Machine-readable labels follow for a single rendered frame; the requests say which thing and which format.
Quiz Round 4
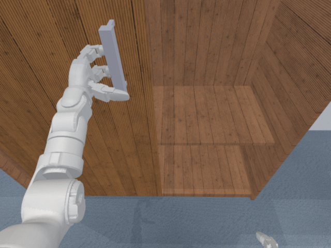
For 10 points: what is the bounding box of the handle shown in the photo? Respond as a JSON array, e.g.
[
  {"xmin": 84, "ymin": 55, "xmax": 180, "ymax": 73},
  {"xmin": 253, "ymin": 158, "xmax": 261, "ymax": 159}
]
[{"xmin": 98, "ymin": 20, "xmax": 127, "ymax": 92}]

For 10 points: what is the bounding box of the wardrobe door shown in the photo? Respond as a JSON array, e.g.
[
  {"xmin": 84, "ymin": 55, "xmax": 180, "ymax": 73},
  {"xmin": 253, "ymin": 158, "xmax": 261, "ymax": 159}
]
[
  {"xmin": 0, "ymin": 147, "xmax": 32, "ymax": 181},
  {"xmin": 0, "ymin": 0, "xmax": 162, "ymax": 196}
]

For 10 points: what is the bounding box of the right robot hand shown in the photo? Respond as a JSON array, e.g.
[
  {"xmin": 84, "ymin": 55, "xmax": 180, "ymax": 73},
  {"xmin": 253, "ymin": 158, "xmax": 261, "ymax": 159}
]
[{"xmin": 256, "ymin": 231, "xmax": 278, "ymax": 248}]

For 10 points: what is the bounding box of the left robot hand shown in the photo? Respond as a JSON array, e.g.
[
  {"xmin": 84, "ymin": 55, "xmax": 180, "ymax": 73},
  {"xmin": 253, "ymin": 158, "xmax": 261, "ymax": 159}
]
[{"xmin": 68, "ymin": 44, "xmax": 129, "ymax": 102}]

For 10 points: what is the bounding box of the left robot upper arm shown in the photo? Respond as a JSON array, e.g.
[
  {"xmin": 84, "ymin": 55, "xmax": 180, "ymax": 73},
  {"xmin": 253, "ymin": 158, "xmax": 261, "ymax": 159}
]
[{"xmin": 0, "ymin": 178, "xmax": 85, "ymax": 248}]

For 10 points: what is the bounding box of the left robot forearm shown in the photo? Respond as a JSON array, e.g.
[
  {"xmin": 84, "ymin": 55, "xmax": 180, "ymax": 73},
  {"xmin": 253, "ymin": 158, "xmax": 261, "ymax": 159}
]
[{"xmin": 21, "ymin": 85, "xmax": 93, "ymax": 221}]

